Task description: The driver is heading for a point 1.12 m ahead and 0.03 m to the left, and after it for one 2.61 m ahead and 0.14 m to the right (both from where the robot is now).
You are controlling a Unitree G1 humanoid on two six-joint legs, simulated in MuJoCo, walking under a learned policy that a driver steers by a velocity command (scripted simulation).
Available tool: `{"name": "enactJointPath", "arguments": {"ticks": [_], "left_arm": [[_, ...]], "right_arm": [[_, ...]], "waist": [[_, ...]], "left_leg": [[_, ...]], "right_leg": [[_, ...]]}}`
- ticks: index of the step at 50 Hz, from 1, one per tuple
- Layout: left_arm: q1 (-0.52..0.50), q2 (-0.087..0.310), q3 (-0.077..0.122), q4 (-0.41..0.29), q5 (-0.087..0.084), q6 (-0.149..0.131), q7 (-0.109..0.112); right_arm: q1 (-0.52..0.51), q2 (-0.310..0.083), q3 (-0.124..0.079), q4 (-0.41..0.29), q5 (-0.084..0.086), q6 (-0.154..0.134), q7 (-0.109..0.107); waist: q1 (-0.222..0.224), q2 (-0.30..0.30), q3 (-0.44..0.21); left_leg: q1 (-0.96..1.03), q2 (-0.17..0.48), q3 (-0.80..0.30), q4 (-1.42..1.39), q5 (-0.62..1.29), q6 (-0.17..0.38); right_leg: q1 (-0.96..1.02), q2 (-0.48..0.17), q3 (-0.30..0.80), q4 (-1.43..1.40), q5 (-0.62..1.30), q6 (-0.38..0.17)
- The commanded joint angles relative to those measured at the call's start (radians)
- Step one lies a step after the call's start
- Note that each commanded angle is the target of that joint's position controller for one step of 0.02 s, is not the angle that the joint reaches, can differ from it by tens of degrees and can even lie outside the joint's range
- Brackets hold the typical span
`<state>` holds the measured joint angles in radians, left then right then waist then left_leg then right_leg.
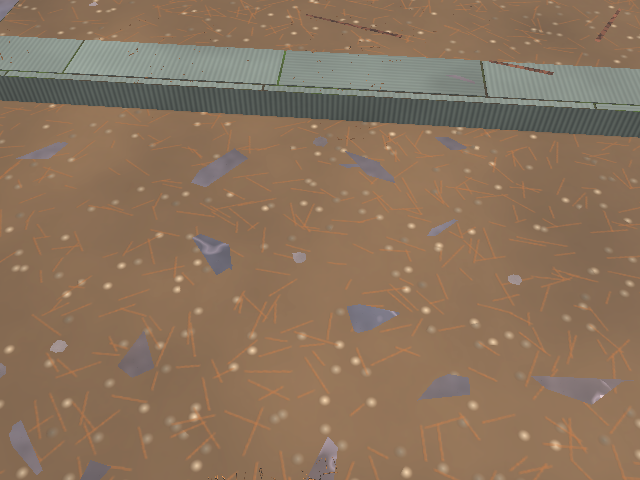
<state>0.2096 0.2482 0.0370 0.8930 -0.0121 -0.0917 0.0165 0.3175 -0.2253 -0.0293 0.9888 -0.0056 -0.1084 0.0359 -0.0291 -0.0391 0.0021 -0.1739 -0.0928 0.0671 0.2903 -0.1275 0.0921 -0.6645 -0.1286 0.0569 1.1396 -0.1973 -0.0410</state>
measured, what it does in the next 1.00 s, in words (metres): walks ahead: right foot, then left foot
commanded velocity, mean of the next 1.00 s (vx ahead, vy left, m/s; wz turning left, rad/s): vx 0.50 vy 0.00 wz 0.00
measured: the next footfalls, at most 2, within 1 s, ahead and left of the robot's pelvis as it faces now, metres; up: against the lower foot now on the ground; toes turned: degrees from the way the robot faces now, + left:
right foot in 0.30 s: +0.34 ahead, -0.17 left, +0.00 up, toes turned -2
left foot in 0.86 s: +0.65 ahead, +0.07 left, +0.00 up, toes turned +3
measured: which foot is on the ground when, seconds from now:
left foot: down 0.00-0.32, up 0.34-0.84, down 0.86-1.00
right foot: up 0.00-0.28, down 0.30-0.88, up 0.90-1.00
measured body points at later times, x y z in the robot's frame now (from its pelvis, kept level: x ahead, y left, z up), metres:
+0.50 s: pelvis +0.28 -0.08 +0.00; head +0.29 -0.10 +0.45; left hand +0.33 +0.18 -0.12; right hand +0.37 -0.35 -0.14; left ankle +0.29 +0.08 -0.66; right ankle +0.30 -0.16 -0.74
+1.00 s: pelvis +0.55 -0.01 -0.01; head +0.58 +0.00 +0.44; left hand +0.59 +0.25 -0.15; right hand +0.66 -0.28 -0.13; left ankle +0.61 +0.07 -0.74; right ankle +0.47 -0.17 -0.65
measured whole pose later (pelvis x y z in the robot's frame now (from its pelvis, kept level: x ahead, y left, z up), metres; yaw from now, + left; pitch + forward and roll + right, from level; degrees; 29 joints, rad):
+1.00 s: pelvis +0.55 -0.01 -0.01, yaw +1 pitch +1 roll +0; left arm 0.29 0.26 0.05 0.96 -0.02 -0.10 0.00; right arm 0.18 -0.24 -0.05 0.91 0.00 -0.10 0.03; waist 0.00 -0.03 0.02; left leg -0.34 -0.03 0.06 0.46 -0.15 0.07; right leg -0.44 -0.06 0.03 1.19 -0.35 -0.05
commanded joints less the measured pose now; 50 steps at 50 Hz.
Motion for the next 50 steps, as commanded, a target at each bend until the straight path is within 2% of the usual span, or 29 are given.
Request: {"name": "enactJointPath", "arguments": {"ticks": [1, 5, 8, 10, 12, 13, 14, 15, 16, 17, 18, 19, 20, 21, 23, 26, 28, 32, 37, 40, 41, 42, 43, 44, 45, 46, 47, 48, 50], "left_arm": [[0.034, 0.047, 0.014, -0.042, 0.013, 0.003, 0.007], [-0.129, 0.029, 0.007, -0.085, 0.003, -0.009, -0.006], [-0.217, 0.032, 0.002, -0.113, -0.007, -0.012, -0.023], [-0.25, 0.043, 0.003, -0.135, -0.01, -0.018, -0.037], [-0.227, 0.065, 0.01, -0.14, -0.01, -0.027, -0.047], [-0.172, 0.084, 0.019, -0.13, -0.009, -0.031, -0.049], [-0.044, 0.119, 0.041, -0.091, -0.008, -0.034, -0.046], [0.16, 0.191, 0.068, -0.04, -0.001, -0.036, -0.038], [0.295, 0.308, 0.097, -0.013, 0.015, -0.027, -0.036], [0.31, 0.229, 0.075, -0.008, 0.012, -0.026, -0.04], [0.217, 0.167, 0.054, -0.024, 0.007, -0.028, -0.039], [0.116, 0.13, 0.04, -0.049, 0.005, -0.026, -0.039], [0.048, 0.098, 0.03, -0.059, 0.008, -0.024, -0.044], [0.018, 0.074, 0.022, -0.06, 0.014, -0.027, -0.049], [0.035, 0.072, 0.022, -0.037, 0.017, -0.031, -0.053], [0.091, 0.11, 0.033, -0.004, 0.018, -0.032, -0.04], [0.122, 0.113, 0.032, 0.01, 0.015, -0.024, -0.028], [0.176, 0.128, 0.034, 0.034, 0.006, -0.017, -0.015], [0.245, 0.136, 0.041, 0.081, -0.003, 0.002, -0.007], [0.221, 0.154, 0.051, 0.085, -0.006, 0.015, -0.001], [0.2, 0.163, 0.053, 0.08, -0.005, 0.02, -0.001], [0.18, 0.153, 0.049, 0.075, -0.002, 0.026, -0.001], [0.175, 0.125, 0.035, 0.057, 0.009, 0.026, -0.002], [0.293, 0.008, 0.0, 0.046, 0.013, 0.006, -0.015], [0.284, 0.028, 0.001, 0.063, -0.001, -0.022, -0.022], [0.188, 0.118, 0.025, 0.034, -0.029, -0.039, -0.026], [0.113, 0.13, 0.028, 0.011, -0.034, -0.043, -0.021], [0.075, 0.123, 0.033, 0.005, -0.02, -0.037, -0.012], [0.116, 0.082, 0.039, 0.015, -0.007, -0.007, -0.004]], "right_arm": [[-0.04, -0.132, -0.021, -0.054, 0.001, -0.018, -0.02], [0.042, -0.159, -0.025, -0.037, 0.017, -0.005, -0.035], [0.097, -0.169, -0.029, -0.015, 0.026, 0.006, -0.036], [0.115, -0.17, -0.032, -0.004, 0.027, 0.016, -0.038], [0.106, -0.182, -0.038, -0.002, 0.027, 0.027, -0.041], [0.086, -0.189, -0.04, -0.007, 0.027, 0.033, -0.041], [0.067, -0.177, -0.034, -0.012, 0.022, 0.038, -0.041], [0.058, -0.138, -0.018, -0.033, 0.008, 0.038, -0.04], [0.162, -0.022, 0.018, -0.051, 0.004, 0.016, -0.03], [0.163, -0.057, 0.013, -0.035, 0.02, -0.012, -0.025], [0.069, -0.155, -0.012, -0.061, 0.047, -0.027, -0.021], [0.002, -0.163, -0.015, -0.08, 0.049, -0.029, -0.025], [-0.033, -0.149, -0.019, -0.085, 0.035, -0.022, -0.031], [-0.025, -0.135, -0.025, -0.083, 0.025, -0.008, -0.036], [0.012, -0.089, -0.022, -0.071, 0.021, 0.018, -0.039], [-0.06, -0.09, -0.029, -0.102, 0.013, 0.03, -0.043], [-0.139, -0.083, -0.029, -0.128, 0.01, 0.028, -0.041], [-0.282, -0.064, -0.022, -0.167, 0.016, 0.02, -0.029], [-0.404, -0.07, -0.017, -0.216, 0.026, 0.009, -0.004], [-0.373, -0.097, -0.026, -0.221, 0.027, -0.002, 0.01], [-0.309, -0.119, -0.037, -0.205, 0.026, -0.004, 0.009], [-0.168, -0.155, -0.06, -0.161, 0.024, -0.004, 0.004], [0.024, -0.217, -0.084, -0.11, 0.018, -0.003, -0.005], [0.156, -0.318, -0.109, -0.084, 0.0, 0.004, -0.011], [0.153, -0.25, -0.085, -0.083, 0.009, 0.006, -0.008], [0.064, -0.196, -0.068, -0.094, 0.018, 0.004, -0.009], [-0.031, -0.158, -0.056, -0.119, 0.018, 0.004, -0.01], [-0.099, -0.125, -0.045, -0.127, 0.01, 0.002, -0.005], [-0.133, -0.089, -0.035, -0.119, -0.004, -0.004, 0.002]], "waist": [[0.046, 0.076, 0.055], [-0.013, 0.076, 0.054], [-0.046, 0.086, 0.073], [-0.049, 0.09, 0.082], [-0.022, 0.104, 0.067], [0.015, 0.115, 0.038], [0.081, 0.107, -0.035], [0.159, 0.054, -0.18], [0.143, -0.196, -0.328], [0.148, -0.222, -0.393], [0.13, -0.15, -0.241], [0.099, -0.077, -0.155], [0.071, -0.02, -0.088], [0.037, -0.031, -0.056], [0.01, -0.042, -0.035], [0.011, -0.016, 0.004], [0.028, -0.014, 0.018], [0.071, -0.02, 0.05], [0.1, -0.021, 0.097], [0.061, -0.038, 0.067], [0.022, -0.054, 0.024], [-0.05, -0.047, -0.057], [-0.12, 0.001, -0.19], [-0.09, 0.242, -0.347], [-0.093, 0.283, -0.413], [-0.08, 0.225, -0.254], [-0.05, 0.149, -0.154], [-0.017, 0.089, -0.08], [0.041, 0.126, -0.042]], "left_leg": [[-0.107, 0.278, -0.206, -0.206, 0.073, 0.171], [-0.016, 0.264, -0.159, -0.19, 0.087, 0.127], [0.075, 0.294, -0.164, -0.157, 0.061, 0.121], [0.147, 0.327, -0.179, -0.118, 0.062, 0.113], [0.191, 0.351, -0.192, -0.063, 0.115, 0.097], [0.193, 0.344, -0.182, 0.0, 0.233, 0.084], [0.173, 0.297, -0.142, 0.153, 0.398, 0.061], [0.03, 0.235, -0.085, 0.425, 0.365, 0.025], [-0.397, 0.065, -0.011, 0.837, -0.017, -0.056], [-0.544, 0.043, -0.167, 1.002, -0.419, -0.046], [-0.629, 0.107, -0.186, 1.062, -0.362, -0.023], [-0.61, 0.165, -0.156, 1.03, -0.262, -0.017], [-0.569, 0.199, -0.139, 0.964, -0.191, -0.022], [-0.507, 0.229, -0.142, 0.903, -0.142, -0.026], [-0.445, 0.234, -0.125, 0.858, -0.097, -0.039], [-0.529, 0.24, -0.121, 0.744, 0.007, -0.062], [-0.569, 0.238, -0.116, 0.625, 0.098, -0.072], [-0.526, 0.203, -0.081, 0.395, 0.24, -0.071], [-0.556, 0.184, -0.08, 0.268, 0.183, -0.046], [-0.457, 0.154, -0.057, 0.228, 0.077, -0.01], [-0.344, 0.121, -0.028, 0.22, 0.054, 0.006], [-0.151, 0.083, 0.001, 0.206, 0.06, 0.03], [0.155, 0.172, -0.099, 0.241, 0.086, 0.079], [0.562, 0.435, -0.557, 0.183, -0.056, 0.243], [0.598, 0.493, -0.819, 0.024, -0.137, 0.27], [0.47, 0.459, -0.68, 0.009, -0.166, 0.21], [0.306, 0.422, -0.533, -0.012, -0.111, 0.172], [0.151, 0.381, -0.43, -0.049, -0.038, 0.151], [-0.004, 0.321, -0.315, -0.113, 0.022, 0.128]], "right_leg": [[-0.021, -0.042, 0.001, -0.14, 0.162, 0.027], [0.01, 0.004, -0.037, -0.432, 0.306, 0.035], [0.014, 0.025, -0.047, -0.534, 0.28, 0.036], [0.007, 0.033, -0.043, -0.583, 0.216, 0.016], [0.065, 0.05, -0.052, -0.624, 0.135, -0.012], [0.154, 0.074, -0.074, -0.644, 0.106, -0.029], [0.323, 0.109, -0.1, -0.666, 0.099, -0.054], [0.619, 0.022, -0.004, -0.637, 0.124, -0.11], [1.03, -0.23, 0.431, -0.695, 0.016, -0.267], [1.075, -0.283, 0.69, -0.834, -0.066, -0.303], [0.951, -0.25, 0.549, -0.841, -0.07, -0.244], [0.803, -0.21, 0.399, -0.859, 0.006, -0.209], [0.668, -0.165, 0.299, -0.898, 0.076, -0.192], [0.58, -0.125, 0.223, -0.935, 0.117, -0.172], [0.502, -0.091, 0.147, -0.979, 0.195, -0.178], [0.516, -0.089, 0.085, -1.005, 0.311, -0.19], [0.543, -0.082, 0.057, -1.014, 0.324, -0.181], [0.566, -0.062, 0.006, -1.035, 0.257, -0.155], [0.716, -0.121, 0.013, -0.986, 0.253, -0.149], [0.768, -0.142, 0.011, -0.903, 0.403, -0.127], [0.762, -0.13, -0.003, -0.83, 0.565, -0.115], [0.725, -0.084, -0.039, -0.668, 0.697, -0.092], [0.553, -0.029, -0.077, -0.409, 0.578, -0.059], [0.131, 0.144, -0.107, 0.01, 0.107, 0.019], [-0.012, 0.184, 0.05, 0.177, -0.363, 0.011], [-0.105, 0.118, 0.065, 0.237, -0.32, -0.011], [-0.096, 0.058, 0.031, 0.2, -0.221, -0.021], [-0.05, 0.019, 0.012, 0.131, -0.144, -0.018], [0.07, -0.022, 0.017, 0.042, -0.069, -0.016]]}}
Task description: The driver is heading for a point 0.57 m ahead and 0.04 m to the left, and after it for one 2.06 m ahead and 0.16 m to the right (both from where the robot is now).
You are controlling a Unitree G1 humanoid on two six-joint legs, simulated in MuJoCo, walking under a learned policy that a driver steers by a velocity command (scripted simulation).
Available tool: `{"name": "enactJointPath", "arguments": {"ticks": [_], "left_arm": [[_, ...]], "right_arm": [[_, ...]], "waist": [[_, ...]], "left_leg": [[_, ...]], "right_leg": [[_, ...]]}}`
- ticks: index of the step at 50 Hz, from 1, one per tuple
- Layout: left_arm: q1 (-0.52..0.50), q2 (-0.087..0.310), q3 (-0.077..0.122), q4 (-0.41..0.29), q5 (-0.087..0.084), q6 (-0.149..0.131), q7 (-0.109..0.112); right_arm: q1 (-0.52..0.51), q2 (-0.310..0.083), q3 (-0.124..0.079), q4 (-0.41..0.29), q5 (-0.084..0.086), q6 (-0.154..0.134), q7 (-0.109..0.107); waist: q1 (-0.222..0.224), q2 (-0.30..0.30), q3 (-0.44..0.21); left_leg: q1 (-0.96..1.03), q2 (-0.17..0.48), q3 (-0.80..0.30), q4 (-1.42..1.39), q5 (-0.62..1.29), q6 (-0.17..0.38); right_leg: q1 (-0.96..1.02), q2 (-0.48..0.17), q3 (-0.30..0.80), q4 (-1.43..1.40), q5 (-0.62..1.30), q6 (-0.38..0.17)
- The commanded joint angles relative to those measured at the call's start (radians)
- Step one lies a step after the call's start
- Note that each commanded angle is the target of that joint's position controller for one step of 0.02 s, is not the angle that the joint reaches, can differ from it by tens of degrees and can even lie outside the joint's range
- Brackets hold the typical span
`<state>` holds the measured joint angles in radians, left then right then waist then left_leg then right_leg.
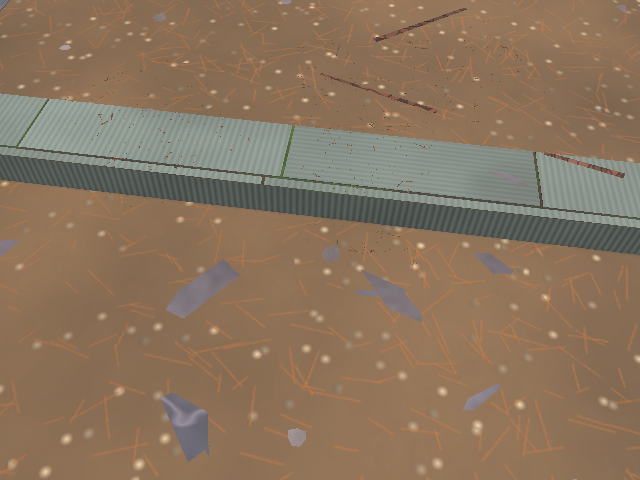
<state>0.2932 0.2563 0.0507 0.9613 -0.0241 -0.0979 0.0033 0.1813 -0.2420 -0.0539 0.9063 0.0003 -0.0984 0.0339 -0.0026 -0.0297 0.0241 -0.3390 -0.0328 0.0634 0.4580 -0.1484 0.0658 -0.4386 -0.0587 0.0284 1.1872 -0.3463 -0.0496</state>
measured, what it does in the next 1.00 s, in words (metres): walks ahead: right foot, then left foot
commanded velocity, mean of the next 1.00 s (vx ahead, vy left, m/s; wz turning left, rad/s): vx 0.39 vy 0.00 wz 0.13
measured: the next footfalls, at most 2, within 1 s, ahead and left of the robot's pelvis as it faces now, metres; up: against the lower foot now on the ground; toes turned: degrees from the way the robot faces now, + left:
right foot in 0.42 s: +0.41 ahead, -0.15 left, +0.00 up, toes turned -2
left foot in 0.92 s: +0.61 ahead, +0.07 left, +0.00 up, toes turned +11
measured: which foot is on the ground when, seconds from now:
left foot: down 0.00-0.44, up 0.46-0.90, down 0.92-1.00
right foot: up 0.00-0.40, down 0.42-0.94, up 0.96-1.00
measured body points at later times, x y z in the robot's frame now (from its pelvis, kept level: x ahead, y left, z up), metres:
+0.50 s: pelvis +0.28 -0.06 -0.01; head +0.31 -0.07 +0.44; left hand +0.45 +0.19 -0.12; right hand +0.27 -0.32 -0.16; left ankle +0.11 +0.08 -0.66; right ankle +0.37 -0.15 -0.74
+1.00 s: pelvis +0.48 -0.03 -0.01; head +0.53 -0.01 +0.43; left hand +0.55 +0.26 -0.15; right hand +0.67 -0.27 -0.12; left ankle +0.57 +0.06 -0.74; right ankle +0.39 -0.17 -0.67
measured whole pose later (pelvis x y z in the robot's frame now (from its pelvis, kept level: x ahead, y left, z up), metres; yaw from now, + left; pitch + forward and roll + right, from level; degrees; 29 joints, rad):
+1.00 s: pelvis +0.48 -0.03 -0.01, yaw +10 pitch +3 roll -2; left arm 0.14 0.28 0.06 0.90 0.00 -0.04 0.03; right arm 0.11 -0.27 -0.08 0.81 -0.01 -0.04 0.02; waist -0.01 -0.01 0.05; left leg -0.49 -0.04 0.00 0.55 -0.12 0.08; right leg -0.36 0.02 -0.03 1.08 -0.55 0.02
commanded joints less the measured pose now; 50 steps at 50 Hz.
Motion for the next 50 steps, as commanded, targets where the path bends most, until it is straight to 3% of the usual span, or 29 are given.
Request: {"name": "enactJointPath", "arguments": {"ticks": [1, 4, 6, 10, 15, 18, 19, 20, 21, 22, 23, 24, 25, 26, 27, 28, 30, 32, 36, 38, 41, 43, 45, 46, 47, 48, 49, 50], "left_arm": [[0.049, 0.051, 0.023, -0.048, 0.007, 0.011, 0.011], [-0.029, 0.058, 0.03, -0.079, 0.016, 0.022, 0.016], [-0.105, 0.054, 0.031, -0.104, 0.021, 0.02, 0.014], [-0.24, 0.03, 0.02, -0.14, 0.015, 0.011, -0.001], [-0.373, 0.032, 0.009, -0.191, 0.004, 0.001, -0.029], [-0.354, 0.059, 0.015, -0.202, 0.001, -0.009, -0.044], [-0.297, 0.081, 0.025, -0.189, 0.003, -0.012, -0.044], [-0.173, 0.113, 0.044, -0.151, 0.006, -0.013, -0.04], [0.013, 0.171, 0.07, -0.098, 0.012, -0.012, -0.032], [0.161, 0.275, 0.094, -0.073, 0.032, -0.008, -0.024], [0.179, 0.233, 0.078, -0.061, 0.02, -0.004, -0.028], [0.104, 0.166, 0.056, -0.074, 0.012, -0.005, -0.028], [0.015, 0.126, 0.044, -0.096, 0.014, -0.005, -0.025], [-0.057, 0.099, 0.033, -0.106, 0.022, -0.006, -0.029], [-0.095, 0.068, 0.024, -0.109, 0.03, -0.01, -0.032], [-0.104, 0.06, 0.021, -0.103, 0.034, -0.011, -0.036], [-0.086, 0.081, 0.025, -0.086, 0.034, -0.018, -0.032], [-0.072, 0.106, 0.03, -0.069, 0.046, -0.021, -0.018], [-0.075, 0.119, 0.028, -0.058, 0.048, -0.008, 0.009], [-0.058, 0.14, 0.031, -0.047, 0.041, 0.002, 0.021], [-0.059, 0.151, 0.038, -0.037, 0.024, 0.028, 0.036], [-0.08, 0.162, 0.046, -0.042, 0.011, 0.047, 0.047], [-0.115, 0.169, 0.052, -0.064, 0.0, 0.064, 0.058], [-0.072, 0.16, 0.05, -0.072, 0.012, 0.067, 0.058], [-0.027, 0.096, 0.028, -0.104, 0.055, 0.058, 0.047], [0.004, 0.06, 0.009, -0.121, 0.054, 0.048, 0.03], [-0.042, 0.11, 0.021, -0.121, 0.025, 0.044, 0.017], [-0.096, 0.118, 0.024, -0.132, 0.006, 0.05, 0.019]], "right_arm": [[0.018, -0.08, -0.012, -0.025, -0.008, -0.017, 0.003], [0.073, -0.125, -0.022, 0.003, -0.007, -0.02, -0.014], [0.111, -0.13, -0.022, 0.017, -0.004, -0.013, -0.027], [0.169, -0.14, -0.02, 0.038, 0.007, -0.005, -0.038], [0.25, -0.151, -0.027, 0.083, 0.014, 0.015, -0.042], [0.236, -0.166, -0.037, 0.09, 0.018, 0.028, -0.048], [0.214, -0.176, -0.04, 0.086, 0.019, 0.031, -0.049], [0.188, -0.171, -0.037, 0.08, 0.019, 0.036, -0.048], [0.181, -0.142, -0.025, 0.066, 0.011, 0.037, -0.047], [0.273, -0.047, 0.004, 0.044, -0.003, 0.023, -0.04], [0.295, -0.023, 0.016, 0.06, 0.012, -0.004, -0.032], [0.209, -0.126, -0.011, 0.042, 0.038, -0.024, -0.026], [0.125, -0.143, -0.014, 0.018, 0.049, -0.032, -0.026], [0.086, -0.131, -0.017, 0.013, 0.039, -0.028, -0.033], [0.087, -0.124, -0.026, 0.017, 0.025, -0.015, -0.04], [0.114, -0.099, -0.025, 0.023, 0.022, 0.001, -0.041], [0.135, -0.065, -0.024, 0.031, 0.02, 0.023, -0.046], [0.105, -0.066, -0.026, 0.019, 0.014, 0.034, -0.051], [-0.011, -0.038, -0.015, -0.02, 0.007, 0.034, -0.039], [-0.074, -0.044, -0.013, -0.05, 0.006, 0.037, -0.029], [-0.111, -0.072, -0.021, -0.092, 0.003, 0.047, -0.012], [-0.101, -0.092, -0.029, -0.114, 0.001, 0.049, 0.001], [0.012, -0.127, -0.051, -0.098, 0.001, 0.043, 0.01], [0.089, -0.199, -0.078, -0.087, -0.003, 0.04, 0.0], [0.134, -0.294, -0.1, -0.099, -0.011, 0.049, -0.022], [0.138, -0.285, -0.087, -0.119, -0.02, 0.05, -0.022], [0.104, -0.226, -0.073, -0.147, -0.015, 0.053, -0.019], [0.021, -0.192, -0.065, -0.17, -0.003, 0.055, -0.023]], "waist": [[0.023, 0.116, -0.056], [0.019, 0.088, -0.012], [0.001, 0.079, 0.0], [-0.042, 0.085, 0.025], [-0.082, 0.084, 0.069], [-0.046, 0.106, 0.049], [-0.01, 0.12, 0.013], [0.058, 0.117, -0.06], [0.13, 0.084, -0.184], [0.119, -0.125, -0.352], [0.112, -0.249, -0.444], [0.112, -0.166, -0.308], [0.091, -0.103, -0.196], [0.057, -0.028, -0.115], [0.022, -0.029, -0.076], [-0.003, -0.049, -0.065], [-0.024, -0.042, -0.038], [-0.034, -0.026, -0.018], [-0.006, -0.04, -0.021], [0.018, -0.04, -0.03], [0.023, -0.046, -0.031], [0.007, -0.058, -0.036], [-0.051, -0.033, -0.088], [-0.071, 0.065, -0.15], [-0.035, 0.271, -0.24], [-0.022, 0.311, -0.398], [-0.045, 0.177, -0.388], [-0.029, 0.111, -0.282]], "left_leg": [[0.131, 0.251, -0.279, -0.301, 0.077, 0.164], [0.136, 0.249, -0.221, -0.338, 0.169, 0.178], [0.177, 0.244, -0.195, -0.342, 0.201, 0.167], [0.216, 0.217, -0.135, -0.35, 0.18, 0.134], [0.369, 0.272, -0.139, -0.297, 0.181, 0.132], [0.432, 0.305, -0.146, -0.22, 0.312, 0.111], [0.43, 0.297, -0.134, -0.158, 0.46, 0.098], [0.403, 0.257, -0.099, -0.017, 0.612, 0.077], [0.268, 0.201, -0.058, 0.213, 0.565, 0.045], [-0.107, 0.064, -0.01, 0.615, 0.16, -0.021], [-0.318, -0.032, -0.126, 0.826, -0.412, -0.037], [-0.418, 0.041, -0.183, 0.91, -0.384, -0.015], [-0.429, 0.096, -0.153, 0.89, -0.294, 0.0], [-0.386, 0.138, -0.131, 0.82, -0.213, -0.002], [-0.325, 0.17, -0.136, 0.751, -0.163, -0.003], [-0.27, 0.181, -0.136, 0.718, -0.134, -0.006], [-0.25, 0.181, -0.122, 0.668, -0.105, -0.024], [-0.279, 0.17, -0.122, 0.589, -0.042, -0.048], [-0.196, 0.121, -0.085, 0.299, 0.193, -0.049], [-0.182, 0.103, -0.066, 0.228, 0.244, -0.05], [-0.22, 0.1, -0.065, 0.173, 0.163, -0.035], [-0.215, 0.087, -0.051, 0.15, 0.058, -0.011], [-0.068, 0.028, -0.006, 0.04, 0.073, 0.025], [0.106, 0.048, -0.088, -0.021, 0.367, 0.067], [0.384, 0.269, -0.388, 0.036, 0.839, 0.196], [0.549, 0.426, -0.697, -0.024, 0.781, 0.373], [0.481, 0.375, -0.632, -0.064, 0.573, 0.333], [0.369, 0.326, -0.53, -0.091, 0.402, 0.273]], "right_leg": [[-0.139, -0.095, 0.036, -0.028, 0.094, -0.002], [-0.226, -0.104, 0.029, -0.15, 0.207, 0.025], [-0.279, -0.102, 0.025, -0.264, 0.308, 0.038], [-0.249, -0.064, -0.01, -0.494, 0.46, 0.039], [-0.279, -0.036, -0.022, -0.63, 0.402, 0.023], [-0.205, -0.012, -0.034, -0.676, 0.296, -0.015], [-0.104, 0.017, -0.059, -0.686, 0.27, -0.032], [0.073, 0.054, -0.089, -0.707, 0.28, -0.056], [0.36, 0.008, -0.037, -0.677, 0.312, -0.098], [0.769, -0.256, 0.359, -0.689, 0.26, -0.234], [0.88, -0.361, 0.713, -0.863, 0.143, -0.318], [0.773, -0.321, 0.606, -0.882, 0.079, -0.26], [0.62, -0.281, 0.452, -0.899, 0.116, -0.219], [0.46, -0.239, 0.343, -0.938, 0.194, -0.197], [0.358, -0.199, 0.267, -0.972, 0.243, -0.175], [0.297, -0.181, 0.227, -1.003, 0.258, -0.171], [0.242, -0.174, 0.155, -1.035, 0.4, -0.185], [0.235, -0.171, 0.057, -1.022, 0.666, -0.183], [0.218, -0.113, -0.116, -1.006, 0.766, -0.127], [0.269, -0.133, -0.131, -0.99, 0.757, -0.127], [0.385, -0.182, -0.127, -0.922, 0.753, -0.119], [0.431, -0.207, -0.119, -0.838, 0.789, -0.101], [0.424, -0.168, -0.148, -0.636, 0.849, -0.056], [0.343, -0.086, -0.178, -0.429, 0.708, 0.004], [0.039, 0.043, -0.196, -0.096, 0.117, 0.08], [-0.164, 0.167, -0.029, 0.148, -0.384, 0.095], [-0.209, 0.102, 0.077, 0.198, -0.318, 0.076], [-0.243, 0.068, 0.065, 0.16, -0.228, 0.069]]}}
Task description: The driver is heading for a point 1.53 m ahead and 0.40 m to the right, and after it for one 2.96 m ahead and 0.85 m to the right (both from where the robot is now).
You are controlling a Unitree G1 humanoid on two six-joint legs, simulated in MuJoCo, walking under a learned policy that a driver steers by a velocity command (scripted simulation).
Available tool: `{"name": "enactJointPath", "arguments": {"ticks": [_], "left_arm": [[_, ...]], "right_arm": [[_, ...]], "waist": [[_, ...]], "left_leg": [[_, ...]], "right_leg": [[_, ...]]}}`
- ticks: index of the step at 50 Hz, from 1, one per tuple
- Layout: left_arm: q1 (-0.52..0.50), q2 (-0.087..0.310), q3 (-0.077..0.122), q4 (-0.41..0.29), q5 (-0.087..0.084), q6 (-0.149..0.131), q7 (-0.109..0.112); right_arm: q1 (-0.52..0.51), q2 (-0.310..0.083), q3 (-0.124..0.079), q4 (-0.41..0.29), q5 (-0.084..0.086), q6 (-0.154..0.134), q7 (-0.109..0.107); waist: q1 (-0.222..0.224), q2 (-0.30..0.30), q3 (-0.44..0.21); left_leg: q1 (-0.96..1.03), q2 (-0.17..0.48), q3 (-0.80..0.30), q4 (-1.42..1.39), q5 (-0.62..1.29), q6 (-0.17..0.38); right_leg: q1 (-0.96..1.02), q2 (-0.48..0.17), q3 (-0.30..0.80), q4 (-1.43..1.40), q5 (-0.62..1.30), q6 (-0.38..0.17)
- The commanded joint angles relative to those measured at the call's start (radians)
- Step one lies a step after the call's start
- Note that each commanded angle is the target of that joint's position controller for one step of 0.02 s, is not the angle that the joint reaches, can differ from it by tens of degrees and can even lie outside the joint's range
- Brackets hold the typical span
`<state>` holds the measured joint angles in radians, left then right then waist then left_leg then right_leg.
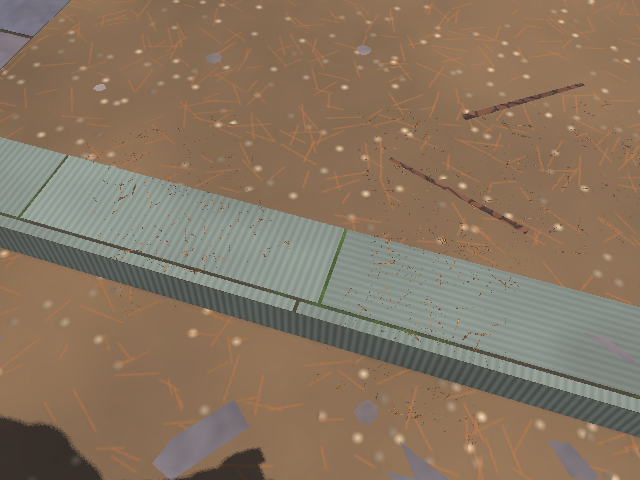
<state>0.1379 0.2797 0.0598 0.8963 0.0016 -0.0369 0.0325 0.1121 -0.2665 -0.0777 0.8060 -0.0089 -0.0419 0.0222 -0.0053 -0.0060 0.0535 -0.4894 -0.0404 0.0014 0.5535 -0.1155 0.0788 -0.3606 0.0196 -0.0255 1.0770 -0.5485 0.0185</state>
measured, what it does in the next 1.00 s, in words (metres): steps to the right: right foot, then right foot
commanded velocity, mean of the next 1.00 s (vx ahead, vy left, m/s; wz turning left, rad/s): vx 0.02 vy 0.00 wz -0.09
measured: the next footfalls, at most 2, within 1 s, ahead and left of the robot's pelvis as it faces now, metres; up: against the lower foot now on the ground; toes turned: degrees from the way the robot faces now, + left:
right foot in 0.38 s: +0.13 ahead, -0.15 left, +0.00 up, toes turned +11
right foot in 0.98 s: +0.10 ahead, -0.20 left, +0.00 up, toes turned -16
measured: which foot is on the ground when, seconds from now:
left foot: down 0.00-0.98, up 1.00-1.00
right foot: up 0.00-0.36, down 0.38-0.70, up 0.72-0.96, down 0.98-1.00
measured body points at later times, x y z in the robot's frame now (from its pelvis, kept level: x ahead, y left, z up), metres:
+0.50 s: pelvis +0.07 -0.04 +0.01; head +0.08 -0.06 +0.46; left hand +0.12 +0.23 -0.11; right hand +0.25 -0.27 -0.11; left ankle +0.11 +0.08 -0.72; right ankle +0.09 -0.16 -0.72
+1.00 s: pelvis +0.07 -0.08 +0.00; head +0.10 -0.11 +0.45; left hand +0.28 +0.17 -0.08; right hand +0.17 -0.39 -0.11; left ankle +0.11 +0.08 -0.72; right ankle +0.06 -0.18 -0.73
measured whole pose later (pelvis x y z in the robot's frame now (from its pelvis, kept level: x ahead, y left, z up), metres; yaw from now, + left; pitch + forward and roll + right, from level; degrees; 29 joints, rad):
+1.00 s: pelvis +0.07 -0.08 +0.00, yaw -10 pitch +2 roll +2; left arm 0.16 0.31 0.07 0.68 -0.01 0.04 -0.02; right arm 0.14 -0.30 -0.08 0.75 0.01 0.02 -0.04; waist -0.01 0.01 0.04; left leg -0.32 0.12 0.15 0.60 -0.30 -0.05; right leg -0.33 -0.03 -0.02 0.62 -0.31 -0.01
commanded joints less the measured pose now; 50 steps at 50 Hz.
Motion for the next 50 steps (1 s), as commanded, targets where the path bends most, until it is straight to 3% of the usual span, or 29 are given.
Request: {"name": "enactJointPath", "arguments": {"ticks": [1, 2, 3, 5, 11, 15, 17, 18, 19, 20, 21, 22, 24, 30, 32, 34, 35, 36, 37, 38, 39, 41, 43, 46, 48, 49, 50], "left_arm": [[0.037, 0.099, 0.021, -0.06, -0.008, 0.001, 0.002], [0.018, 0.12, 0.031, -0.071, 0.006, 0.015, 0.016], [0.016, 0.115, 0.033, -0.079, 0.011, 0.025, 0.02], [0.035, 0.087, 0.029, -0.08, 0.009, 0.03, 0.027], [-0.016, 0.083, 0.026, -0.104, 0.004, 0.028, 0.031], [0.026, 0.079, 0.018, -0.088, -0.002, 0.015, 0.013], [0.074, 0.045, 0.007, -0.069, 0.002, 0.006, -0.006], [0.076, 0.038, 0.003, -0.063, 0.012, 0.003, -0.016], [0.061, 0.094, 0.007, -0.075, 0.032, 0.001, -0.021], [-0.013, 0.153, 0.012, -0.098, 0.039, 0.002, -0.017], [-0.042, 0.122, 0.008, -0.104, 0.039, 0.0, -0.02], [-0.045, 0.114, 0.007, -0.107, 0.029, -0.004, -0.022], [-0.005, 0.163, 0.019, -0.102, 0.008, -0.011, -0.023], [0.039, 0.17, 0.036, -0.141, -0.014, 0.013, -0.001], [0.033, 0.165, 0.039, -0.166, -0.019, 0.023, 0.002], [0.017, 0.143, 0.036, -0.196, -0.022, 0.031, 0.001], [0.014, 0.119, 0.031, -0.21, -0.025, 0.034, -0.001], [0.028, 0.099, 0.025, -0.222, -0.024, 0.036, -0.006], [0.023, 0.138, 0.039, -0.226, -0.019, 0.037, -0.011], [0.028, 0.161, 0.052, -0.223, -0.018, 0.043, -0.016], [0.047, 0.146, 0.053, -0.213, -0.022, 0.054, -0.016], [0.031, 0.098, 0.035, -0.22, -0.021, 0.069, -0.019], [0.013, 0.075, 0.021, -0.244, -0.021, 0.071, -0.033], [0.017, 0.105, 0.027, -0.271, -0.024, 0.07, -0.056], [0.092, 0.119, 0.041, -0.251, -0.017, 0.075, -0.062], [0.128, 0.15, 0.056, -0.241, -0.01, 0.076, -0.053], [0.152, 0.264, 0.085, -0.26, -0.008, 0.075, -0.034]], "right_arm": [[0.041, -0.146, -0.035, -0.083, 0.018, 0.006, -0.016], [0.014, -0.136, -0.032, -0.092, 0.021, 0.015, -0.023], [0.006, -0.142, -0.033, -0.098, 0.01, 0.023, -0.028], [0.013, -0.158, -0.04, -0.109, -0.001, 0.029, -0.039], [0.022, -0.181, -0.049, -0.137, 0.012, 0.047, -0.063], [0.027, -0.128, -0.023, -0.135, -0.008, 0.057, -0.063], [0.023, -0.075, 0.005, -0.121, -0.012, 0.058, -0.057], [0.077, -0.045, 0.017, -0.092, -0.013, 0.055, -0.052], [0.122, -0.038, 0.021, -0.076, -0.021, 0.048, -0.048], [0.177, -0.046, 0.015, -0.078, -0.023, 0.037, -0.043], [0.092, -0.088, 0.006, -0.095, -0.029, 0.029, -0.046], [0.03, -0.117, -0.003, -0.101, -0.023, 0.027, -0.051], [-0.017, -0.115, -0.01, -0.108, -0.017, 0.038, -0.062], [0.01, -0.084, -0.021, -0.107, -0.004, 0.033, -0.063], [0.026, -0.089, -0.029, -0.107, -0.001, 0.03, -0.06], [0.068, -0.116, -0.041, -0.103, -0.003, 0.031, -0.059], [0.109, -0.139, -0.048, -0.094, -0.008, 0.035, -0.061], [0.119, -0.165, -0.05, -0.095, -0.014, 0.034, -0.063], [0.106, -0.152, -0.042, -0.114, -0.018, 0.027, -0.07], [0.081, -0.141, -0.033, -0.13, -0.017, 0.019, -0.076], [0.026, -0.141, -0.031, -0.141, -0.009, 0.015, -0.08], [-0.019, -0.17, -0.038, -0.135, 0.0, 0.018, -0.08], [-0.019, -0.184, -0.043, -0.128, 0.0, 0.033, -0.079], [0.014, -0.207, -0.051, -0.114, 0.015, 0.045, -0.073], [0.016, -0.198, -0.048, -0.104, 0.034, 0.05, -0.068], [0.065, -0.159, -0.039, -0.081, 0.031, 0.051, -0.062], [0.082, -0.096, -0.022, -0.095, -0.009, 0.052, -0.054]], "waist": [[-0.008, 0.008, -0.227], [0.007, 0.025, -0.19], [0.02, 0.069, -0.175], [0.025, 0.118, -0.179], [-0.005, 0.144, -0.191], [-0.013, 0.163, -0.205], [0.02, 0.144, -0.202], [0.016, 0.119, -0.182], [-0.019, 0.024, -0.148], [-0.109, -0.142, -0.107], [-0.075, -0.184, -0.071], [-0.052, -0.161, -0.052], [-0.02, -0.167, -0.046], [0.004, -0.126, -0.072], [0.001, -0.082, -0.094], [-0.01, 0.019, -0.12], [-0.017, 0.115, -0.13], [-0.012, 0.247, -0.143], [-0.023, 0.251, -0.153], [-0.008, 0.147, -0.152], [0.02, 0.09, -0.133], [0.02, 0.105, -0.095], [0.006, 0.14, -0.11], [-0.006, 0.168, -0.157], [0.03, 0.145, -0.169], [0.032, 0.071, -0.15], [0.011, -0.21, -0.118]], "left_leg": [[0.391, 0.289, -0.401, -0.216, 0.234, 0.207], [0.292, 0.257, -0.375, -0.241, 0.13, 0.182], [0.219, 0.223, -0.358, -0.26, 0.086, 0.17], [0.19, 0.192, -0.338, -0.267, 0.084, 0.165], [0.196, 0.171, -0.404, -0.268, -0.136, 0.134], [0.201, 0.191, -0.378, -0.233, -0.096, 0.126], [0.165, 0.173, -0.335, -0.192, -0.116, 0.095], [0.15, 0.138, -0.295, -0.172, -0.163, 0.051], [0.117, 0.08, -0.236, -0.086, -0.227, -0.002], [0.126, -0.012, -0.127, -0.034, -0.251, -0.05], [0.214, 0.013, -0.112, -0.057, -0.184, -0.07], [0.262, 0.018, -0.11, -0.062, -0.12, -0.073], [0.292, 0.017, -0.091, -0.042, -0.083, -0.066], [0.244, 0.011, -0.039, -0.01, -0.092, -0.058], [0.285, 0.031, -0.045, -0.027, -0.064, -0.047], [0.378, 0.11, -0.104, -0.086, -0.041, -0.007], [0.436, 0.205, -0.203, -0.153, -0.006, 0.052], [0.472, 0.369, -0.367, -0.227, 0.109, 0.145], [0.468, 0.485, -0.446, -0.246, 0.245, 0.228], [0.428, 0.481, -0.403, -0.241, 0.288, 0.236], [0.391, 0.431, -0.306, -0.234, 0.261, 0.196], [0.339, 0.346, -0.155, -0.25, 0.215, 0.134], [0.299, 0.298, -0.043, -0.235, 0.231, 0.117], [0.34, 0.332, -0.014, -0.19, 0.242, 0.112], [0.3, 0.321, 0.028, -0.105, 0.133, 0.056], [0.212, 0.281, 0.085, 0.007, 0.006, -0.012], [-0.048, 0.164, 0.185, 0.303, -0.343, -0.12]], "right_leg": [[-0.309, -0.047, 0.109, 0.187, 0.04, 0.007], [-0.264, -0.063, 0.11, 0.108, 0.086, 0.009], [-0.209, -0.052, 0.097, 0.069, 0.122, 0.013], [-0.177, -0.03, 0.09, -0.027, 0.155, 0.025], [-0.149, -0.009, 0.12, -0.238, 0.236, 0.054], [-0.038, -0.04, 0.082, -0.342, 0.239, 0.047], [0.114, -0.041, 0.051, -0.533, 0.333, 0.017], [0.176, -0.043, 0.054, -0.646, 0.389, -0.005], [0.195, -0.147, 0.183, -0.704, 0.439, -0.049], [0.116, -0.236, 0.296, -0.728, 0.505, -0.13], [-0.016, -0.247, 0.345, -0.777, 0.368, -0.17], [-0.04, -0.198, 0.317, -0.776, 0.287, -0.141], [-0.043, -0.167, 0.312, -0.77, 0.289, -0.113], [0.03, -0.155, 0.387, -0.685, 0.449, -0.159], [0.002, -0.126, 0.381, -0.637, 0.467, -0.149], [-0.092, -0.064, 0.308, -0.535, 0.406, -0.103], [-0.172, -0.008, 0.223, -0.418, 0.311, -0.064], [-0.242, 0.039, 0.126, -0.256, 0.126, -0.033], [-0.294, 0.004, 0.098, -0.012, -0.082, -0.005], [-0.292, -0.026, 0.122, 0.119, -0.075, 0.009], [-0.275, -0.053, 0.123, 0.138, -0.021, 0.02], [-0.239, -0.08, 0.072, 0.023, 0.085, 0.035], [-0.129, -0.077, 0.017, -0.121, 0.121, 0.037], [-0.025, -0.056, -0.031, -0.321, 0.188, 0.013], [0.107, -0.011, -0.073, -0.514, 0.325, -0.03], [0.201, -0.007, -0.024, -0.609, 0.409, -0.064], [0.329, -0.234, 0.318, -0.695, 0.702, -0.157]]}}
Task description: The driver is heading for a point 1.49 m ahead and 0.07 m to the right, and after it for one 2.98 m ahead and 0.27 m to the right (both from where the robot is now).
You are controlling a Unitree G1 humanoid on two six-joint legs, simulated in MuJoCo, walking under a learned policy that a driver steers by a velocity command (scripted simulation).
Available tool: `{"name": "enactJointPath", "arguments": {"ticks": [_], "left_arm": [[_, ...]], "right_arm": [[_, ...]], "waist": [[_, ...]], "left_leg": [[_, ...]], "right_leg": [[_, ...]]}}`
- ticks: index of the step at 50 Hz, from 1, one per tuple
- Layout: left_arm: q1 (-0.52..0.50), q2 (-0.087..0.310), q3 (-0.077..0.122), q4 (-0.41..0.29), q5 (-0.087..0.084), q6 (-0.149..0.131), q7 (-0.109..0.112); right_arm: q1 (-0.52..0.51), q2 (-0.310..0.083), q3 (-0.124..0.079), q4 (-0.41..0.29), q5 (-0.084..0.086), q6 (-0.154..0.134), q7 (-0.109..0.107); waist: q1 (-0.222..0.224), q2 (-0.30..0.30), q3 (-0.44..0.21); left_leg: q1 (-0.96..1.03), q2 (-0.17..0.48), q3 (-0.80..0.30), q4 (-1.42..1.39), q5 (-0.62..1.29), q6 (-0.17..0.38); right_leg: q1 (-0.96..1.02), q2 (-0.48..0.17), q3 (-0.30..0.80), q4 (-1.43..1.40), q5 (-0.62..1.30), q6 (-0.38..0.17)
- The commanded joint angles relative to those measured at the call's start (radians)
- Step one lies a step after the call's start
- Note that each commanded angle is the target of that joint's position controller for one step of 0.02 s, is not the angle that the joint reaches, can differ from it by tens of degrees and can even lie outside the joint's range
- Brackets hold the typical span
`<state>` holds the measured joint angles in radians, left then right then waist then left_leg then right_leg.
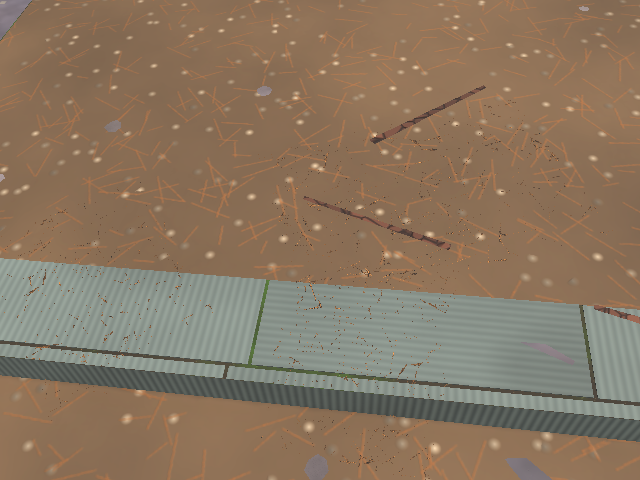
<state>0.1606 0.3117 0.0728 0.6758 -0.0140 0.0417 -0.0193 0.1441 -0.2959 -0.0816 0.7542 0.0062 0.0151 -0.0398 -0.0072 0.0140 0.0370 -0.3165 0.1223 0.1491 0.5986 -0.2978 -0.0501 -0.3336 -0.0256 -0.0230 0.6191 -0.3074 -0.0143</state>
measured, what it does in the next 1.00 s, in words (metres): steps on the spot: left foot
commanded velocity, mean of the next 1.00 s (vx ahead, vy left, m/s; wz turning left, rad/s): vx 0.00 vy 0.00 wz -0.27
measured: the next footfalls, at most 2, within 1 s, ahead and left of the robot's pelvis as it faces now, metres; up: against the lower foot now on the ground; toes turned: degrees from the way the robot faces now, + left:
left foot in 0.48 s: +0.09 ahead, +0.12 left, +0.00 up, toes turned -15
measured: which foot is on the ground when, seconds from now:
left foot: up 0.00-0.46, down 0.48-1.00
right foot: down 0.00-1.00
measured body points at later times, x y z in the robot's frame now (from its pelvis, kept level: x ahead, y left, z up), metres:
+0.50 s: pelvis +0.02 +0.00 +0.01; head +0.04 -0.01 +0.46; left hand +0.24 +0.22 -0.08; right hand +0.11 -0.31 -0.09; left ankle +0.05 +0.13 -0.73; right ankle +0.01 -0.10 -0.73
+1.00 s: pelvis +0.03 +0.00 +0.01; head +0.04 +0.00 +0.46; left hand +0.24 +0.21 -0.09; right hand +0.12 -0.28 -0.10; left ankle +0.05 +0.13 -0.73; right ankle +0.01 -0.11 -0.73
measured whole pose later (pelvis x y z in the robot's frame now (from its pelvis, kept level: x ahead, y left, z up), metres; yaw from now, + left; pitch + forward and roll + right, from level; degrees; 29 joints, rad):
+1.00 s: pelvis +0.03 +0.00 +0.01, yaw -14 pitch -1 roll +0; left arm 0.21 0.23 0.04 0.65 0.02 0.01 0.01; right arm 0.17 -0.24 -0.02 0.73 -0.01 -0.02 0.00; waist 0.00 0.00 0.03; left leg -0.21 -0.01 -0.02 0.55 -0.32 -0.01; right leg -0.24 0.07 0.12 0.56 -0.30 -0.02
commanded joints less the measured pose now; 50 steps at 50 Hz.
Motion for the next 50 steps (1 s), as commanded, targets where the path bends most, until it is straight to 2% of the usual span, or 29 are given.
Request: {"name": "enactJointPath", "arguments": {"ticks": [1, 2, 3, 4, 5, 8, 11, 13, 16, 20, 22, 23, 24, 25, 26, 27, 28, 29, 30, 31, 34, 37, 40, 50], "left_arm": [[0.113, 0.305, 0.076, -0.082, 0.043, -0.021, 0.015], [0.121, 0.255, 0.067, -0.082, 0.059, -0.044, 0.008], [0.08, 0.227, 0.058, -0.082, 0.047, -0.06, 0.011], [0.026, 0.195, 0.052, -0.087, 0.024, -0.06, 0.019], [-0.01, 0.169, 0.041, -0.095, 0.008, -0.056, 0.027], [0.001, 0.147, 0.032, -0.107, 0.012, -0.049, 0.044], [0.031, 0.156, 0.037, -0.108, 0.006, -0.045, 0.055], [0.028, 0.162, 0.04, -0.114, 0.008, -0.037, 0.06], [0.026, 0.156, 0.037, -0.118, 0.017, -0.03, 0.055], [0.016, 0.144, 0.027, -0.117, 0.019, -0.022, 0.041], [-0.01, 0.127, 0.017, -0.117, 0.012, -0.019, 0.039], [-0.013, 0.113, 0.011, -0.115, 0.007, -0.018, 0.04], [0.018, 0.093, 0.004, -0.11, 0.015, -0.024, 0.041], [0.068, 0.064, -0.005, -0.113, 0.037, -0.034, 0.038], [0.072, 0.062, -0.004, -0.118, 0.034, -0.04, 0.035], [0.053, 0.099, 0.003, -0.107, 0.04, -0.041, 0.037], [0.013, 0.1, 0.007, -0.113, 0.037, -0.039, 0.037], [-0.005, 0.084, 0.005, -0.111, 0.037, -0.031, 0.037], [-0.009, 0.077, 0.003, -0.117, 0.041, -0.025, 0.034], [-0.003, 0.068, 0.001, -0.114, 0.04, -0.022, 0.03], [0.013, 0.068, 0.003, -0.102, 0.03, -0.03, 0.024], [0.013, 0.057, 0.002, -0.1, 0.031, -0.039, 0.024], [0.016, 0.049, 0.0, -0.1, 0.031, -0.044, 0.025], [0.028, 0.033, 0.0, -0.108, 0.029, -0.048, 0.036]], "right_arm": [[-0.049, -0.066, -0.013, -0.11, -0.04, -0.013, 0.003], [-0.111, -0.108, -0.024, -0.119, -0.022, -0.015, -0.003], [-0.102, -0.117, -0.029, -0.115, -0.008, -0.014, -0.008], [-0.072, -0.122, -0.035, -0.088, -0.013, -0.01, -0.018], [-0.059, -0.13, -0.039, -0.079, -0.02, -0.006, -0.024], [-0.024, -0.103, -0.034, -0.075, -0.015, -0.011, -0.016], [-0.063, -0.081, -0.023, -0.09, -0.012, -0.018, -0.012], [-0.071, -0.078, -0.018, -0.09, -0.012, -0.022, -0.007], [-0.07, -0.081, -0.014, -0.088, -0.006, -0.028, 0.005], [-0.062, -0.087, -0.011, -0.094, 0.0, -0.04, 0.02], [-0.03, -0.073, -0.007, -0.087, 0.0, -0.049, 0.03], [-0.006, -0.068, -0.004, -0.08, -0.007, -0.055, 0.035], [0.008, -0.101, -0.008, -0.084, -0.023, -0.059, 0.035], [0.011, -0.176, -0.02, -0.095, -0.039, -0.057, 0.029], [-0.03, -0.144, -0.009, -0.08, -0.043, -0.052, 0.03], [-0.064, -0.085, 0.007, -0.096, -0.034, -0.054, 0.032], [-0.059, -0.084, 0.008, -0.092, -0.028, -0.055, 0.031], [-0.05, -0.098, 0.008, -0.091, -0.022, -0.057, 0.032], [-0.045, -0.1, 0.009, -0.089, -0.02, -0.061, 0.032], [-0.036, -0.094, 0.015, -0.088, -0.023, -0.063, 0.032], [-0.023, -0.089, 0.019, -0.097, -0.022, -0.064, 0.034], [-0.008, -0.075, 0.024, -0.1, -0.017, -0.06, 0.032], [-0.004, -0.067, 0.027, -0.103, -0.017, -0.056, 0.034], [0.001, -0.052, 0.029, -0.09, -0.015, -0.055, 0.036]], "waist": [[0.042, -0.337, -0.119], [0.084, -0.208, -0.156], [0.047, -0.171, -0.124], [0.018, -0.116, -0.113], [0.004, -0.127, -0.107], [-0.009, -0.128, -0.147], [0.013, -0.129, -0.14], [0.02, -0.145, -0.137], [0.035, -0.164, -0.128], [0.042, -0.165, -0.122], [0.011, -0.154, -0.126], [-0.01, -0.14, -0.126], [0.0, -0.096, -0.139], [0.05, 0.075, -0.164], [0.082, 0.2, -0.135], [0.062, 0.167, -0.119], [0.044, 0.156, -0.114], [0.035, 0.148, -0.108], [0.031, 0.142, -0.1], [0.032, 0.12, -0.092], [0.016, 0.034, -0.067], [0.004, -0.015, -0.077], [0.0, -0.04, -0.08], [0.005, -0.025, -0.074]], "left_leg": [[-0.403, -0.122, -0.099, 0.489, -0.405, -0.029], [-0.412, -0.107, -0.202, 0.595, -0.365, -0.015], [-0.42, -0.091, -0.223, 0.598, -0.268, 0.004], [-0.418, -0.074, -0.23, 0.572, -0.18, 0.005], [-0.396, -0.071, -0.233, 0.555, -0.125, -0.001], [-0.321, -0.107, -0.227, 0.539, -0.032, -0.016], [-0.326, -0.122, -0.24, 0.382, -0.008, -0.031], [-0.294, -0.125, -0.245, 0.293, -0.004, -0.038], [-0.199, -0.121, -0.23, 0.205, -0.031, -0.036], [-0.098, -0.125, -0.21, 0.094, -0.07, -0.015], [-0.004, -0.128, -0.196, -0.071, 0.016, 0.007], [0.083, -0.12, -0.196, -0.206, 0.152, 0.025], [0.181, -0.049, -0.249, -0.233, 0.274, 0.053], [0.258, 0.097, -0.383, -0.22, 0.484, 0.122], [0.18, 0.167, -0.47, -0.234, 0.481, 0.24], [0.147, 0.156, -0.466, -0.251, 0.402, 0.255], [0.154, 0.11, -0.431, -0.244, 0.333, 0.218], [0.14, 0.072, -0.395, -0.234, 0.286, 0.182], [0.113, 0.051, -0.373, -0.23, 0.228, 0.154], [0.083, 0.023, -0.339, -0.223, 0.173, 0.127], [0.086, -0.041, -0.259, -0.173, 0.118, 0.084], [0.111, -0.057, -0.238, -0.132, 0.164, 0.082], [0.123, -0.067, -0.229, -0.118, 0.172, 0.078], [0.118, -0.076, -0.225, -0.12, 0.177, 0.068]], "right_leg": [[0.263, -0.379, 0.598, -0.27, 0.625, -0.331], [0.248, -0.349, 0.561, -0.293, 0.517, -0.346], [0.228, -0.29, 0.48, -0.288, 0.427, -0.287], [0.217, -0.239, 0.426, -0.279, 0.348, -0.228], [0.189, -0.216, 0.395, -0.278, 0.353, -0.203], [0.17, -0.169, 0.356, -0.274, 0.389, -0.2], [0.212, -0.158, 0.383, -0.268, 0.338, -0.2], [0.209, -0.154, 0.399, -0.267, 0.28, -0.199], [0.158, -0.152, 0.414, -0.259, 0.259, -0.209], [0.148, -0.153, 0.453, -0.223, 0.358, -0.219], [0.146, -0.129, 0.449, -0.19, 0.402, -0.197], [0.12, -0.103, 0.434, -0.177, 0.378, -0.166], [0.07, -0.069, 0.408, -0.152, 0.279, -0.114], [-0.003, 0.027, 0.304, -0.035, 0.08, -0.057], [-0.025, 0.081, 0.198, -0.032, -0.085, -0.008], [0.013, 0.052, 0.179, -0.035, -0.076, 0.021], [0.024, 0.049, 0.172, -0.062, -0.007, 0.024], [0.054, 0.044, 0.17, -0.089, 0.051, 0.026], [0.088, 0.035, 0.176, -0.113, 0.1, 0.023], [0.119, 0.029, 0.178, -0.123, 0.136, 0.011], [0.101, 0.024, 0.196, -0.132, 0.187, -0.029], [0.092, 0.014, 0.213, -0.139, 0.229, -0.031], [0.091, 0.01, 0.22, -0.142, 0.236, -0.029], [0.114, 0.007, 0.221, -0.138, 0.258, -0.026]]}}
